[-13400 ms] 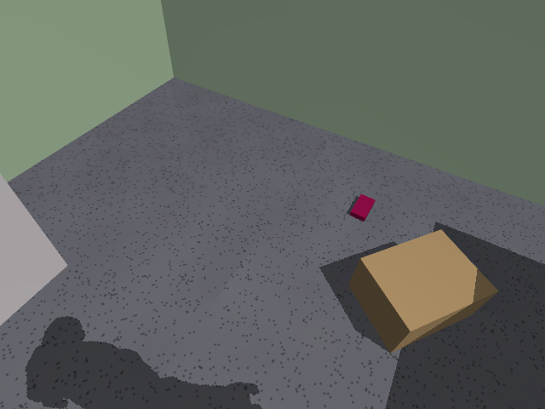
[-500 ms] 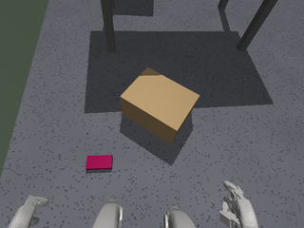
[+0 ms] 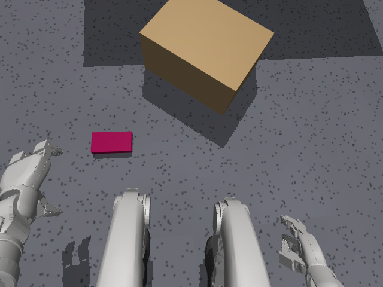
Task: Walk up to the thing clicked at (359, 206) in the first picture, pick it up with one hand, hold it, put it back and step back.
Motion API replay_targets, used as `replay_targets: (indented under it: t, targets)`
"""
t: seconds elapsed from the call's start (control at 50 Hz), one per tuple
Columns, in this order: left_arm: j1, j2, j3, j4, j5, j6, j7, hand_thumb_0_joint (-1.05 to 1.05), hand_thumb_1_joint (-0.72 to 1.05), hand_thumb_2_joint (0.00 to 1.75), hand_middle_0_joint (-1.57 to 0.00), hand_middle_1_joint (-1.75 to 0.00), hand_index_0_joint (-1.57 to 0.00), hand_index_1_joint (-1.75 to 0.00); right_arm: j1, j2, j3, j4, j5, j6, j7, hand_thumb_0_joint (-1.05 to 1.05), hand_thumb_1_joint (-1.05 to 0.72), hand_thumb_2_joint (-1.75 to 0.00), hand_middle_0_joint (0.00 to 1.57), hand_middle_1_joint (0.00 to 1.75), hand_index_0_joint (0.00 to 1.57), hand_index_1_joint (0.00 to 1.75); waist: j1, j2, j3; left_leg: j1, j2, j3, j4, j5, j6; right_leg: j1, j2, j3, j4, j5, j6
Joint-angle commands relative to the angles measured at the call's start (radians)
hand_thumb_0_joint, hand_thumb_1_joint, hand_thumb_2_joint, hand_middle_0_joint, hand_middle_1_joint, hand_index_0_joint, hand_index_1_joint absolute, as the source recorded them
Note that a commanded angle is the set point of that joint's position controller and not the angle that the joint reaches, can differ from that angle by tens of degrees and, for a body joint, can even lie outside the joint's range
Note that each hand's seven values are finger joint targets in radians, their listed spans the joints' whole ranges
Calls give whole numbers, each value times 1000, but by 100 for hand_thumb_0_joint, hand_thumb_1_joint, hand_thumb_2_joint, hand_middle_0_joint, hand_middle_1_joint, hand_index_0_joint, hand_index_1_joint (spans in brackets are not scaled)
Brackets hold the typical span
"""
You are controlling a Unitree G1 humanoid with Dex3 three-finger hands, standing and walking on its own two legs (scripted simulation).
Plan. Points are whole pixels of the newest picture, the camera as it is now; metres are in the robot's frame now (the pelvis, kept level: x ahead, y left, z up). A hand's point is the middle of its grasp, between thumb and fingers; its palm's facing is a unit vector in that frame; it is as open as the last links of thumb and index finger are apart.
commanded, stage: rise first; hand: left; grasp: from above
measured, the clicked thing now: (112, 142) +0.50 +0.28 -0.48
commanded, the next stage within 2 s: none
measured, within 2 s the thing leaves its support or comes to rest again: neither
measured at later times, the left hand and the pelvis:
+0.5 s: hand (74, 156) +0.39 +0.32 -0.27, palm faces -0.45 -0.07 -0.89, open 14.2 cm; pelvis -0.04 +0.01 -0.12, yaw -4 degrees
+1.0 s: hand (85, 148) +0.44 +0.32 -0.33, palm faces -0.45 -0.08 -0.89, open 14.2 cm; pelvis -0.02 +0.01 -0.16, yaw -7 degrees
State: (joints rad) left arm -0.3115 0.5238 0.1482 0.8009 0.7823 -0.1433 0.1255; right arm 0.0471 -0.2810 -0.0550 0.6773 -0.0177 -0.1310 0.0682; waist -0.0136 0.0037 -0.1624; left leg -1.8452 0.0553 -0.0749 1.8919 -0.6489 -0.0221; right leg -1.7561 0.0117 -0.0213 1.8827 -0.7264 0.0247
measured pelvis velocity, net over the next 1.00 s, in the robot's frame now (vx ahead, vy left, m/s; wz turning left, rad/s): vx -0.02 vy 0.01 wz -0.12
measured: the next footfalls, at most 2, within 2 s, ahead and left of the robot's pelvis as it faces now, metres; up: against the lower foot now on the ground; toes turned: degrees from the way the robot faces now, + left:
none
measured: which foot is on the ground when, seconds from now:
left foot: down 0.00-1.00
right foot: down 0.00-1.00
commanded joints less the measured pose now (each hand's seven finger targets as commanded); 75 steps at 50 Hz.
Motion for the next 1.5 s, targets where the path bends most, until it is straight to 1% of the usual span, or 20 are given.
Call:
replay_targets:
  t: [0.0, 0.14, 0.2, 0.24, 0.3, 0.38, 0.46, 0.5, 0.54, 0.56, 0.6, 0.64, 0.84, 1.18, 1.2, 1.24, 1.26, 1.34, 1.4, 1.48]
  targets:
    - [-284, 320, 71, -30, 100, -53, 58, 0, -54, 102, -6, -105, -6, -106, 164, -180, -72, -48, -13, -7, -7, 0, -87, -89, 20, 30, 20, 30, -16, 82, -625, 410, -28, 45, -99, 232, 44, 178, 26, -39, -172, 270, -48]
    - [-446, 430, 93, 158, 239, -92, 129, 0, -55, 103, -6, -104, -6, -105, 203, -183, -49, 1, -32, 49, -3, 0, -88, -90, 20, 30, 20, 30, -22, 111, -589, 272, -31, 43, -18, 86, 43, 48, 38, -67, -82, 135, -55]
    - [-560, 481, 90, 191, 286, -110, 154, 0, -56, 103, -6, -103, -6, -103, 202, -185, -35, 5, -43, 71, 1, 0, -89, -90, 20, 30, 20, 30, -49, 149, -548, 215, -33, 30, -2, -6, 44, -29, 42, -83, -43, 51, -59]
    - [-606, 503, 85, 214, 320, -115, 168, 0, -56, 104, -6, -102, -6, -102, 210, -197, -36, 16, -49, 80, 0, 0, -89, -90, 20, 30, 20, 30, -57, 179, -563, 228, -32, 26, 20, -8, 41, -70, 43, -90, -13, 55, -62]
    - [-675, 499, 60, 254, 351, -131, 187, 0, -56, 104, -7, -99, -6, -100, 223, -198, -25, 36, -65, 86, 3, 0, -89, -90, 20, 30, 20, 30, -98, 185, -520, 193, -32, 12, 49, -34, 42, -120, 39, -104, 26, 51, -60]
    - [-707, 561, 68, 336, 407, -148, 210, 0, -56, 104, -7, -98, -6, -99, 234, -207, -13, 56, -80, 93, 7, 0, -89, -90, 20, 30, 20, 30, -103, 211, -497, 155, -34, 8, 79, -62, 40, -172, 39, -115, 66, 31, -64]
    - [-760, 575, 63, 367, 445, -162, 234, 0, -57, 105, -6, -99, -5, -100, 235, -218, -6, 64, -97, 97, 14, 0, -89, -90, 20, 30, 20, 30, -113, 231, -515, 145, -35, 14, 131, -3, 40, -201, 42, -122, 100, 73, -66]
    - [-766, 589, 67, 394, 465, -160, 247, 0, -57, 103, -7, -100, -6, -100, 228, -221, 0, 66, -103, 96, 15, 0, -90, -90, 20, 30, 20, 30, -101, 261, -527, 170, -33, 15, 142, 29, 35, -214, 43, -126, 122, 100, -68]
    - [-771, 590, 80, 437, 466, -157, 261, 0, -58, 104, -6, -100, -5, -101, 261, -223, 6, 88, -114, 97, 20, 0, -90, -90, 20, 30, 20, 30, -126, 239, -535, 156, -31, 16, 174, 70, 37, -204, 49, -134, 131, 139, -64]
    - [-804, 566, 61, 419, 461, -156, 266, 0, -56, 102, -6, -101, -6, -101, 246, -222, 8, 70, -116, 95, 22, 0, -90, -90, 20, 30, 20, 30, -131, 251, -543, 162, -31, 20, 181, 79, 37, -207, 48, -133, 131, 147, -64]
    - [-798, 592, 76, 453, 460, -144, 278, 0, -57, 102, -6, -101, -6, -101, 244, -226, 14, 78, -122, 92, 25, 0, -90, -90, 20, 30, 20, 30, -126, 265, -534, 159, -27, 18, 184, 86, 36, -213, 50, -138, 142, 155, -64]
    - [-829, 585, 62, 466, 465, -135, 281, 0, -56, 101, -7, -101, -7, -101, 249, -229, 21, 82, -130, 91, 28, 0, -90, -90, 20, 30, 20, 30, -149, 266, -518, 141, -23, 15, 200, 86, 36, -215, 50, -143, 152, 164, -61]
    - [-832, 608, 77, 458, 457, -117, 282, 0, -57, 101, -6, -101, -6, -101, 247, -223, 37, 82, -146, 95, 38, 0, -90, -90, 20, 30, 20, 30, -157, 284, -549, 131, -14, 17, 270, 186, 39, -174, 61, -149, 196, 265, -54]
    - [-831, 657, 92, 451, 448, -128, 286, 0, -57, 102, -6, -102, -6, -102, 229, -242, 70, 60, -158, 114, 50, 0, -90, -90, 20, 30, 20, 30, -171, 307, -525, 82, -9, 0, 323, 177, 39, -177, 76, -165, 234, 266, -50]
    - [-833, 662, 102, 448, 443, -130, 289, 0, -57, 102, -6, -101, -6, -101, 237, -248, 69, 59, -163, 113, 51, 0, -90, -90, 20, 30, 20, 30, -184, 300, -532, 84, -8, -2, 332, 189, 40, -170, 76, -169, 238, 280, -47]
    - [-825, 661, 93, 450, 445, -127, 291, 0, -58, 102, -6, -101, -6, -101, 230, -247, 72, 61, -159, 114, 53, 0, -90, -90, 20, 30, 20, 30, -168, 325, -518, 95, -9, -5, 319, 180, 36, -195, 75, -170, 249, 263, -53]
    - [-831, 656, 88, 465, 450, -125, 289, 0, -58, 103, -6, -101, -5, -102, 233, -248, 74, 61, -163, 114, 54, 0, -90, -90, 20, 30, 20, 30, -184, 332, -516, 97, -8, -9, 320, 178, 36, -200, 78, -174, 249, 261, -54]
    - [-854, 666, 84, 470, 456, -125, 293, 0, -58, 103, -6, -101, -5, -102, 235, -255, 82, 55, -163, 112, 56, 0, -90, -90, 20, 30, 20, 30, -197, 338, -497, 90, -8, -19, 319, 161, 34, -215, 78, -182, 257, 250, -55]
    - [-838, 685, 102, 485, 454, -125, 298, 0, -58, 104, -6, -100, -5, -101, 238, -257, 92, 59, -167, 112, 58, 0, -90, -90, 20, 30, 20, 30, -187, 325, -509, 76, -10, -11, 333, 180, 37, -182, 80, -177, 256, 273, -50]
    - [-854, 686, 91, 511, 452, -128, 299, 0, -57, 102, -6, -102, -6, -102, 233, -260, 98, 54, -171, 106, 60, 0, -90, -90, 20, 30, 20, 30, -206, 313, -466, 38, -9, -15, 334, 139, 39, -199, 82, -181, 249, 240, -51]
